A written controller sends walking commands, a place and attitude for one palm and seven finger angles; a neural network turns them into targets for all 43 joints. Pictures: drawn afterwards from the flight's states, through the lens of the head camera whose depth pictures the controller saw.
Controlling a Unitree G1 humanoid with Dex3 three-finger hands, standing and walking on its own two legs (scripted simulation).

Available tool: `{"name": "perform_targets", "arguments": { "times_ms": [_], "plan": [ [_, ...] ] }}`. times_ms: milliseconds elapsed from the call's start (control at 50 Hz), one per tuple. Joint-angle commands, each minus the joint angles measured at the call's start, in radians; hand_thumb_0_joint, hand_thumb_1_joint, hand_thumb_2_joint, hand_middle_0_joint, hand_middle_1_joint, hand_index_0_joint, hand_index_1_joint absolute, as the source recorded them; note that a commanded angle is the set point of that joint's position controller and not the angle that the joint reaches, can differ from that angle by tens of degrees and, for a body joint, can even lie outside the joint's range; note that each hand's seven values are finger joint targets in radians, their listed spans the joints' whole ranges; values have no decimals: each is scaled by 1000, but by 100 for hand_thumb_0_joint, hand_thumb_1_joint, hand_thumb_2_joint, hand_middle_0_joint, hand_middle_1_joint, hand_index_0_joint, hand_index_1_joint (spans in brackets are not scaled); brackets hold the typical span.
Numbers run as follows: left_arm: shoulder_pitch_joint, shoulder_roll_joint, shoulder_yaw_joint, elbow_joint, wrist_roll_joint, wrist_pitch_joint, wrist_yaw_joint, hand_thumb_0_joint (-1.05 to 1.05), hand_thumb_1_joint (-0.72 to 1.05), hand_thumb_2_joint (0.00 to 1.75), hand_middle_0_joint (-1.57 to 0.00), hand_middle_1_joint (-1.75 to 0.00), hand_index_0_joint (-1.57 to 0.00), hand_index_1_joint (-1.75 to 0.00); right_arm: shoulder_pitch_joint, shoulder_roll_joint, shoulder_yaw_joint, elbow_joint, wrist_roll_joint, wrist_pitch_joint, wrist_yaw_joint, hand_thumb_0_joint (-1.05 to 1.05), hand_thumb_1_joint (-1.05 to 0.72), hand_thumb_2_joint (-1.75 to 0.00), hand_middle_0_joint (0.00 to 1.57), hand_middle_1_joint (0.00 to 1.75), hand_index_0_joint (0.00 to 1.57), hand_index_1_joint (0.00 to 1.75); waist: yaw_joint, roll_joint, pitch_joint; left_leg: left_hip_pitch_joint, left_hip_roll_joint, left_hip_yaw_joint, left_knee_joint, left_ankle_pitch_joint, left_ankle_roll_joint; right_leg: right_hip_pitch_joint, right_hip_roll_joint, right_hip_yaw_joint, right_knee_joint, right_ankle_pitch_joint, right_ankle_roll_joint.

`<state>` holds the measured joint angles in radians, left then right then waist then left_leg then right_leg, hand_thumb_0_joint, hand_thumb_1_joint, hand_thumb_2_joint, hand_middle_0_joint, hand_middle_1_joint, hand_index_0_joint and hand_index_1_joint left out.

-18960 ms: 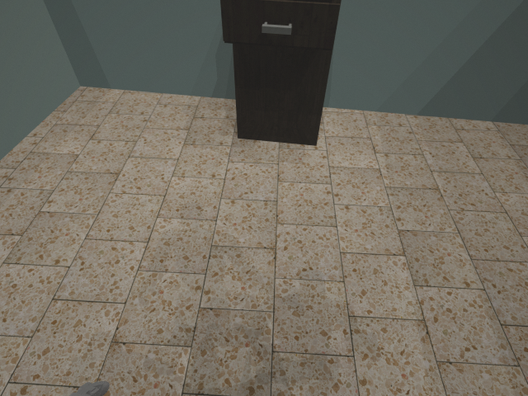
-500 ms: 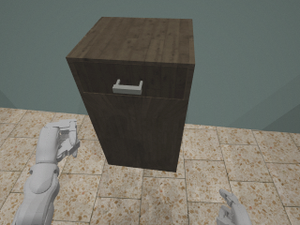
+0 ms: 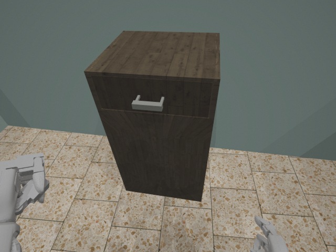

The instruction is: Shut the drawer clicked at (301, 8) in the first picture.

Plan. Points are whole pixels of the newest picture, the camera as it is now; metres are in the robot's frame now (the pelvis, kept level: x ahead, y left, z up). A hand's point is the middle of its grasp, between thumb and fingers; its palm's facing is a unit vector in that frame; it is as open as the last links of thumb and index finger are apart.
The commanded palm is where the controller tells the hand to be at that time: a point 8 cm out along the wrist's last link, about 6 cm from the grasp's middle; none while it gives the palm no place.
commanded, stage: draw the hand back to the body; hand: left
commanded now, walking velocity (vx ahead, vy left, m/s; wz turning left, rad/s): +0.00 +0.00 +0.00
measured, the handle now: (148, 102) +0.62 +0.17 +0.02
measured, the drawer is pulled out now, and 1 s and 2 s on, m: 0.00 0.00 0.00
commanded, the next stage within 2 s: step back with the hand held close in 0.04 s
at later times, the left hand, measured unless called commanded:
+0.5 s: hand (47, 190) +0.17 +0.25 +0.15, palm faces +0.31 -0.80 -0.52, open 3.3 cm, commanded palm +0.11 +0.29 +0.18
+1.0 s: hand (24, 215) +0.12 +0.25 +0.17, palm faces +0.41 -0.75 -0.52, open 3.3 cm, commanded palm +0.05 +0.29 +0.18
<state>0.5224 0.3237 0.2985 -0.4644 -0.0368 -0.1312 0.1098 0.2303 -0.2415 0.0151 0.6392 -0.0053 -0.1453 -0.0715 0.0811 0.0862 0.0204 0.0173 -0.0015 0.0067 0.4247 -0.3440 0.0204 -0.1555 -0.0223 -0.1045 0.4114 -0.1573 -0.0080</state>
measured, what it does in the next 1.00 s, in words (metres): shifts its weight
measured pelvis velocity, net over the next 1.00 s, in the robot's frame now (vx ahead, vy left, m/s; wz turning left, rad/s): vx -0.07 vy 0.00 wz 0.03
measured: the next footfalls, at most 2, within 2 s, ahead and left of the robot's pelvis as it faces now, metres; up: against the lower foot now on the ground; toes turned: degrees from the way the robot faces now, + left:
right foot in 1.50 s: -0.21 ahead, -0.13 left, +0.00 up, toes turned -1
left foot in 1.74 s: -0.13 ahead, +0.06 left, +0.00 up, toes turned -1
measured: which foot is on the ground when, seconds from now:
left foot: down 0.00-1.00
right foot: down 0.00-1.00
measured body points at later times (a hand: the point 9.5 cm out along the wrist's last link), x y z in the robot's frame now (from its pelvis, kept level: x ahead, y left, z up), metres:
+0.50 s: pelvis -0.02 +0.01 -0.01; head -0.01 +0.00 +0.44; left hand +0.14 +0.29 +0.18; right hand +0.13 -0.24 -0.10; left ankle -0.06 +0.10 -0.74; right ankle +0.05 -0.12 -0.74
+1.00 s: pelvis -0.07 +0.00 -0.02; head -0.07 +0.01 +0.43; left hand +0.09 +0.29 +0.19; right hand +0.08 -0.24 -0.10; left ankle -0.06 +0.10 -0.74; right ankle +0.02 -0.12 -0.74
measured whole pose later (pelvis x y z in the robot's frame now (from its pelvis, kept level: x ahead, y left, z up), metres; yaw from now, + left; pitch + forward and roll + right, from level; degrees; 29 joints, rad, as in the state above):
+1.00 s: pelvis -0.07 +0.00 -0.02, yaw +2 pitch +0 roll +0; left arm 0.59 0.40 0.42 -0.58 0.03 -0.27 0.13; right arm 0.28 -0.22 -0.02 0.55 0.00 -0.08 -0.08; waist -0.02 -0.02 0.00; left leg -0.33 -0.05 0.00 0.66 -0.34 0.04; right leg -0.44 -0.02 0.01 0.62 -0.18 0.02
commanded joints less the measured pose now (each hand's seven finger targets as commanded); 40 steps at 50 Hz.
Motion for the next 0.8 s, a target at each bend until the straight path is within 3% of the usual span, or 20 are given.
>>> {"name": "perform_targets", "arguments": {
  "times_ms": [0, 80, 120, 140, 160, 180, 200, 260, 300, 340, 380, 440, 480, 520, 540, 640, 680, 720, 760, 780],
  "plan": [
    [-141, 159, 85, -170, 5, -52, 23, 0, 90, 90, -140, -160, -140, -160, -110, -96, -31, -150, -1, -71, -15, 0, -90, -90, 20, 30, 20, 30, -24, -33, 6, -214, 17, -22, -103, 162, 6, 107, -10, 76, -66, -41, -19],
    [-116, 179, 106, -198, 4, -56, 28, 0, 90, 90, -140, -160, -140, -160, -119, -90, -27, -155, -7, -83, -16, 0, -90, -90, 20, 30, 20, 30, -8, -43, -56, -207, 14, -23, -100, 207, 3, 166, -11, 81, -58, 12, -20],
    [-110, 188, 115, -207, 5, -53, 28, 0, 90, 90, -140, -160, -140, -160, -126, -91, -26, -157, -7, -87, -17, 0, -90, -90, 20, 30, 20, 30, -4, -4, -62, -206, 13, -24, -98, 228, -2, 179, -9, 87, -54, 39, -22],
    [-107, 175, 107, -209, 4, -55, 27, 0, 90, 90, -140, -160, -140, -160, -124, -85, -23, -155, -8, -89, -15, 0, -90, -90, 20, 30, 20, 30, -6, -18, -47, -214, 13, -24, -103, 238, -5, 182, -9, 82, -55, 52, -21],
    [-221, 298, 257, -267, 1, -107, 31, 0, 90, 90, -140, -160, -140, -160, -116, -108, -30, -187, -6, -57, -11, 0, -90, -90, 20, 30, 20, 30, -61, -57, 48, -317, 23, -40, -56, 131, 21, 73, -73, 230, -109, 35, -33],
    [-112, 218, 206, -153, 6, -107, 22, 0, 90, 90, -140, -160, -140, -160, -102, -84, -35, -167, -6, -35, -10, 0, -90, -90, 20, 30, 20, 30, -65, -141, 39, -309, 17, -52, -10, 100, 20, 37, -116, 244, -140, -23, -50],
    [-57, 190, 177, -135, 11, -103, 18, 0, 90, 90, -140, -160, -140, -160, -106, -79, -39, -170, -5, -20, -5, 0, -90, -90, 20, 30, 20, 30, -66, -173, 21, -284, 14, -42, 35, 120, 21, 10, -140, 258, -159, -24, -60],
    [6, 169, 162, -163, 8, -116, 17, 0, 90, 90, -140, -160, -140, -160, -106, -81, -44, -175, -4, 4, 1, 0, -90, -90, 20, 30, 20, 30, -74, -139, -88, -268, 18, -38, 65, 143, 14, 12, -180, 236, -111, 52, -75],
    [58, 169, 163, -193, 6, -120, 22, 0, 90, 90, -140, -160, -140, -160, -109, -89, -51, -183, -3, 18, -1, 0, -90, -90, 20, 30, 20, 30, -76, -76, -142, -254, 27, -43, 15, 197, 15, 22, -153, 192, -55, 93, -56],
    [89, 187, 182, -236, 6, -130, 29, 0, 90, 90, -140, -160, -140, -160, -123, -101, -57, -196, -7, 22, -7, 0, -90, -90, 20, 30, 20, 30, -72, -13, -190, -265, 61, -83, -39, 337, 11, 60, -100, 133, 61, 213, -30],
    [103, 207, 199, -268, 10, -131, 32, 0, 90, 90, -140, -160, -140, -160, -131, -107, -67, -217, -5, 31, -9, 0, -90, -90, 20, 30, 20, 30, -65, 1, -212, -297, 91, -115, -49, 455, 12, 79, -61, 104, 154, 298, -6],
    [75, 228, 221, -305, 13, -129, 33, 0, 90, 90, -140, -160, -140, -160, -133, -106, -71, -235, -7, 36, -16, 0, -90, -90, 20, 30, 20, 30, -60, -10, -196, -381, 101, -127, -40, 488, 8, 108, -49, 108, 214, 342, -1],
    [61, 220, 214, -299, 14, -128, 31, 0, 90, 90, -140, -160, -140, -160, -122, -112, -75, -241, -5, 38, -15, 0, -90, -90, 20, 30, 20, 30, -64, -35, -154, -445, 101, -131, -39, 433, 4, 112, -52, 120, 229, 335, -5],
    [37, 215, 213, -293, 16, -129, 29, 0, 90, 90, -140, -160, -140, -160, -123, -115, -76, -244, -5, 38, -19, 0, -90, -90, 20, 30, 20, 30, -69, -23, -119, -496, 101, -130, -46, 336, 17, 107, -56, 139, 232, 323, -4],
    [36, 213, 214, -266, 17, -128, 31, 0, 90, 90, -140, -160, -140, -160, -119, -109, -75, -241, -3, 38, -19, 0, -90, -90, 20, 30, 20, 30, -70, -54, -95, -517, 98, -124, -44, 293, 20, 99, -63, 147, 225, 312, -5],
    [5, 193, 196, -225, 29, -135, 31, 0, 90, 90, -140, -160, -140, -160, -115, -113, -70, -245, 2, 42, -17, 0, -90, -90, 20, 30, 20, 30, -81, -74, -23, -661, 89, -121, -66, -90, 65, 76, -76, 206, 176, 83, -4],
    [-3, 200, 200, -238, 35, -143, 35, 0, 90, 90, -140, -160, -140, -160, -104, -112, -71, -250, 4, 40, -13, 0, -90, -90, 20, 30, 20, 30, -85, -122, -29, -661, 62, -108, -18, -190, 71, 45, -98, 254, 98, -15, -14],
    [-12, 223, 217, -268, 38, -151, 38, 0, 90, 90, -140, -160, -140, -160, -102, -111, -72, -254, 2, 41, -11, 0, -90, -90, 20, 30, 20, 30, -86, -153, -48, -631, 47, -108, 16, -207, 67, 9, -116, 281, 39, -100, -25],
    [8, 225, 220, -288, 37, -161, 43, 0, 90, 90, -140, -160, -140, -160, -92, -108, -69, -258, 0, 38, -8, 0, -90, -90, 20, 30, 20, 30, -86, -154, -81, -600, 46, -105, 32, -206, 67, -11, -125, 277, 20, -159, -27],
    [19, 220, 215, -301, 36, -166, 43, 0, 90, 90, -140, -160, -140, -160, -89, -113, -69, -260, 0, 36, -7, 0, -90, -90, 20, 30, 20, 30, -89, -116, -89, -596, 50, -113, 26, -223, 73, -18, -120, 274, 27, -173, -25]
  ]
}}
